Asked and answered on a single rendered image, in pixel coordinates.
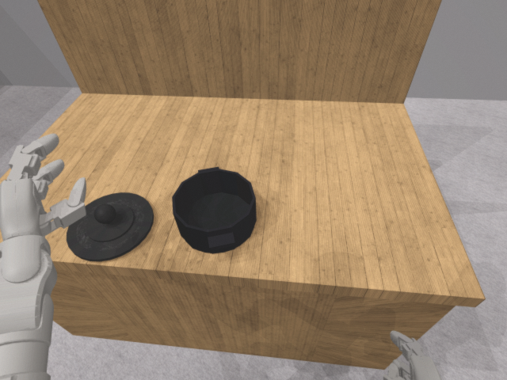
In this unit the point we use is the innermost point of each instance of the pot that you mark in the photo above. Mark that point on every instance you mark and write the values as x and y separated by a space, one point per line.
215 210

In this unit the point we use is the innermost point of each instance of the knob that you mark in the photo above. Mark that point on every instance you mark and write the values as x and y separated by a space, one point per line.
105 213

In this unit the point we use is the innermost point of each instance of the robot left hand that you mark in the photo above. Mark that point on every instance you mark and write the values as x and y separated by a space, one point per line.
25 187

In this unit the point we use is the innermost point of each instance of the lid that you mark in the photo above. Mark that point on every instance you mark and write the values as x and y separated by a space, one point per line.
93 241

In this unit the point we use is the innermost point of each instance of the table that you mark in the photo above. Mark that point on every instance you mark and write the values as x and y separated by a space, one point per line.
304 99

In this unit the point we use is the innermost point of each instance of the left robot forearm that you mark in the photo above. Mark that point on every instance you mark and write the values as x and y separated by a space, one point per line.
27 278

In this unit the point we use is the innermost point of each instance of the robot right hand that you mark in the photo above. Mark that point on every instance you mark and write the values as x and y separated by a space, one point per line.
421 366

